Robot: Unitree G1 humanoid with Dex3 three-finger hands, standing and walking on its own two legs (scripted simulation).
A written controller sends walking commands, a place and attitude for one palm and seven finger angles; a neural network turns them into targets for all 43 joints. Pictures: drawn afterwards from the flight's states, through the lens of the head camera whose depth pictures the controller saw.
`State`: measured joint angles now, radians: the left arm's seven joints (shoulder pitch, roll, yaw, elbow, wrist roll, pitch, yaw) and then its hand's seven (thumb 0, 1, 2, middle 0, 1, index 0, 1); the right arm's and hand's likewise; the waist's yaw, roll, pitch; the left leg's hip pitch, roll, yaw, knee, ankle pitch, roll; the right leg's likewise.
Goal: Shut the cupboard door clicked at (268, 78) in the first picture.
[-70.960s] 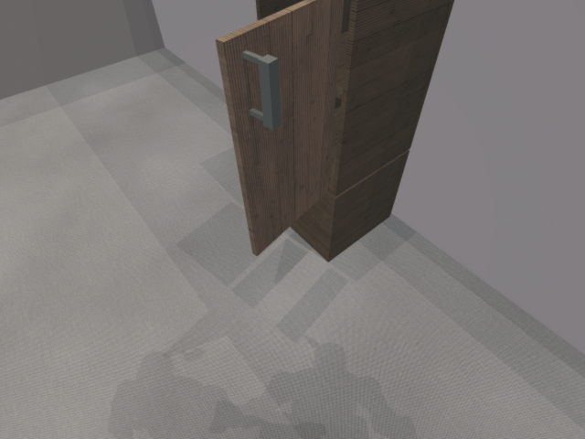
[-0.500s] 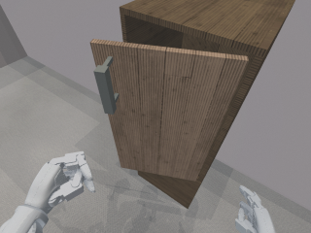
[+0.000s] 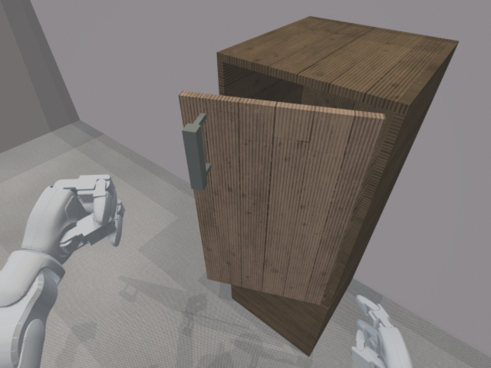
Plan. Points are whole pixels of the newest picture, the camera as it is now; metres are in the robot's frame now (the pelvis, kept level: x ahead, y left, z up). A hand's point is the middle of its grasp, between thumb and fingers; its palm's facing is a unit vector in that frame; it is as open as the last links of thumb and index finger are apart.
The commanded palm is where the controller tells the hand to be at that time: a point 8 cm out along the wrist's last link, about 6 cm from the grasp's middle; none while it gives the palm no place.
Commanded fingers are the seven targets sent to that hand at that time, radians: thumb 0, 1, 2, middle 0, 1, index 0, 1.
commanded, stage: raise the hand and make a fist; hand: left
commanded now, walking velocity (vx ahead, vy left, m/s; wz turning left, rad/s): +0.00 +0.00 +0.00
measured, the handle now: (200, 151) +0.43 +0.14 +0.17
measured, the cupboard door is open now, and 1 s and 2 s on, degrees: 24 24 24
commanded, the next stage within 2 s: bring the fist close to the handle in 0.30 s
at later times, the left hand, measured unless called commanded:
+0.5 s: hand (136, 246) +0.23 +0.18 +0.14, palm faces -0.12 -0.99 -0.11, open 3.1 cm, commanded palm +0.21 +0.24 +0.17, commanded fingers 0.00 0.90 0.90 -1.30 -1.50 -1.30 -1.50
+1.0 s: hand (163, 204) +0.29 +0.16 +0.17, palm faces -0.06 -0.99 -0.10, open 3.1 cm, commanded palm +0.26 +0.20 +0.17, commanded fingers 0.00 0.90 0.90 -1.30 -1.50 -1.30 -1.50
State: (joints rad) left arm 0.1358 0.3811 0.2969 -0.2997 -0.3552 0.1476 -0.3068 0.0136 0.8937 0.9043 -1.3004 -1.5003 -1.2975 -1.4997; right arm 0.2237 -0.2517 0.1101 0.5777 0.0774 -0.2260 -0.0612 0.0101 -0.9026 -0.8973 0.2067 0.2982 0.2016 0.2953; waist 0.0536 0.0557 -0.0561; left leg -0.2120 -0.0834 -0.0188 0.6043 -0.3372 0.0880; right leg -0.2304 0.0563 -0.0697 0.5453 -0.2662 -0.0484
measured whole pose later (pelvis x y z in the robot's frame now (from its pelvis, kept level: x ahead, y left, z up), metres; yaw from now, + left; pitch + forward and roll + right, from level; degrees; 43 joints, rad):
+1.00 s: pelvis +0.02 -0.01 +0.00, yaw -1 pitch -2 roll -1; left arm 0.03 0.32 0.19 -0.21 -0.27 0.21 -0.21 0.01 0.89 0.90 -1.30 -1.50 -1.30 -1.50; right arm 0.20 -0.26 0.08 0.58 0.07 -0.13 -0.06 0.01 -0.90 -0.90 0.21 0.30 0.20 0.30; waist 0.02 0.05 -0.05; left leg -0.18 -0.08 -0.01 0.56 -0.34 0.07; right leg -0.22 0.06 -0.06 0.54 -0.29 -0.06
